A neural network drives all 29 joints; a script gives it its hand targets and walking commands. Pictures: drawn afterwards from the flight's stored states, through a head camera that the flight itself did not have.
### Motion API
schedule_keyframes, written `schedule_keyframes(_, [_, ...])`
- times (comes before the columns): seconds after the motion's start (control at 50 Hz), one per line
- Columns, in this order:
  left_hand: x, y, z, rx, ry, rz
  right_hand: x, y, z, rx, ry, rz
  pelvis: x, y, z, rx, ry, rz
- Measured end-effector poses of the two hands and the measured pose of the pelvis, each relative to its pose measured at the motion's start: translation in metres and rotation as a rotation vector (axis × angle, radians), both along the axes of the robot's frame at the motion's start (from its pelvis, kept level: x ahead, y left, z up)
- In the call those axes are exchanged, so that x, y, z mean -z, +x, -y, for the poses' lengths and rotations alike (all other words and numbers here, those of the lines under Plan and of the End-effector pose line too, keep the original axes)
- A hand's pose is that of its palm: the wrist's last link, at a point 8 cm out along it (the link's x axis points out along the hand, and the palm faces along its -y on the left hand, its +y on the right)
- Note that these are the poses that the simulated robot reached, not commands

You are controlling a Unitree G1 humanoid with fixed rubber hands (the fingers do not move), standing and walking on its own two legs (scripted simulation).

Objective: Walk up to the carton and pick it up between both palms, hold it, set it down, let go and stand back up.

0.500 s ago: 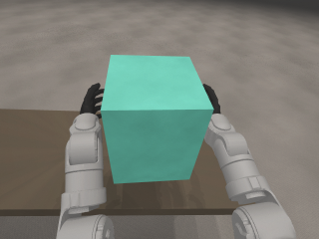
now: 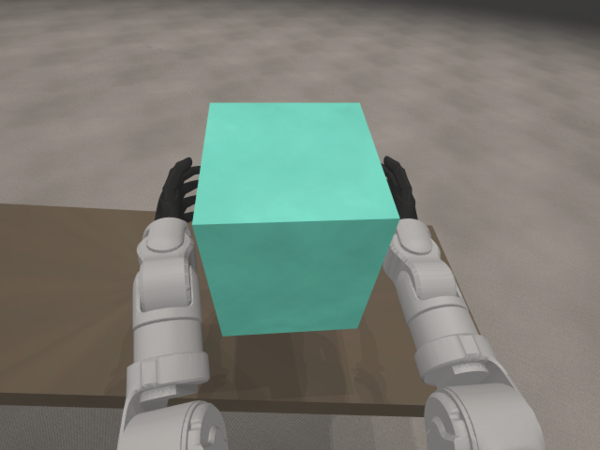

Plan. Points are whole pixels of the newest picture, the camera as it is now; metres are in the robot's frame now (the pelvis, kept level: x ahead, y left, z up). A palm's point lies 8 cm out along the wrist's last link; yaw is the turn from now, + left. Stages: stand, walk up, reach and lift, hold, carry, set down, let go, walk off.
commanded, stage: set down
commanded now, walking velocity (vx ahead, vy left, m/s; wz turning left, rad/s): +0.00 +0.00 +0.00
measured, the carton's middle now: (288, 223) +0.39 +0.02 +0.15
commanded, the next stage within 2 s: none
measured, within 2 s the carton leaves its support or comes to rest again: neither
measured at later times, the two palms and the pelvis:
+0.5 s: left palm (217, 243) +0.36 +0.12 +0.13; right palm (423, 255) +0.35 -0.17 +0.12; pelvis +0.01 -0.01 +0.00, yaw +1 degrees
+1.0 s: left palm (209, 266) +0.37 +0.14 +0.08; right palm (402, 256) +0.38 -0.16 +0.09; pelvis +0.02 -0.02 +0.00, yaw +2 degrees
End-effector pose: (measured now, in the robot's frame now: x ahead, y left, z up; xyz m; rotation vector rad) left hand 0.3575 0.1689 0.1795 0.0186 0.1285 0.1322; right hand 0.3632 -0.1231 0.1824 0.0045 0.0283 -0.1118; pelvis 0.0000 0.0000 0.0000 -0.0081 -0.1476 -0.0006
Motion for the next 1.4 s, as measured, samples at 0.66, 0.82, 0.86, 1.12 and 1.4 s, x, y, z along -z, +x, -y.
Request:
schedule_keyframes(0.66, [0.061,-0.001,0.037,0.014,0.034,-0.111,0.070,-0.003,0.036,0.007,-0.024,-0.064,0.000,0.005,0.010,0.012,0.007,-0.044])
schedule_keyframes(0.82, [0.091,-0.009,0.012,-0.067,0.008,-0.159,0.084,0.014,0.010,-0.086,-0.069,-0.099,-0.001,0.005,0.017,-0.019,0.005,-0.098])
schedule_keyframes(0.86, [0.096,-0.007,0.012,-0.069,0.003,-0.160,0.086,0.017,0.009,-0.088,-0.076,-0.101,-0.001,0.007,0.019,-0.030,0.003,-0.116])
schedule_keyframes(1.12, [0.090,0.027,0.063,0.053,0.054,-0.138,0.096,0.012,0.061,0.044,-0.029,-0.094,0.001,0.025,0.021,-0.008,0.004,-0.085])
schedule_keyframes(1.4, [0.140,0.009,0.044,-0.037,0.012,-0.238,0.139,0.019,0.043,-0.041,-0.049,-0.192,0.000,0.015,0.016,0.037,0.011,-0.197])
